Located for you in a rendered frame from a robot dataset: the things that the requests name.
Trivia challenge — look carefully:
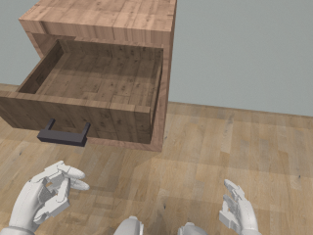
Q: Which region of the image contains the drawer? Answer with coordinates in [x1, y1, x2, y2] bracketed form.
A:
[0, 39, 163, 145]

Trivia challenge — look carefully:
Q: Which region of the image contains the robot left hand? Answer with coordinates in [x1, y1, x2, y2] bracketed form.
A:
[9, 161, 90, 233]

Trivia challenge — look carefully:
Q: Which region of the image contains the robot right shin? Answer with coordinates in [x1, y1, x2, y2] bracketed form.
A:
[185, 222, 195, 226]

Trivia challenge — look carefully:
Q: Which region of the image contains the cabinet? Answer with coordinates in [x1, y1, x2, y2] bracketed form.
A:
[19, 0, 177, 153]

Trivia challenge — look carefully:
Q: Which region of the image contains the handle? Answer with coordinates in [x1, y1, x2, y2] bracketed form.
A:
[36, 118, 91, 147]

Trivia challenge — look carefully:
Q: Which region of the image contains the left robot thigh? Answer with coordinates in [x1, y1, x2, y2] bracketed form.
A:
[113, 218, 144, 235]

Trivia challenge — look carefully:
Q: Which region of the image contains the robot right hand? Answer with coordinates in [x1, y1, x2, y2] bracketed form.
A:
[219, 179, 258, 235]

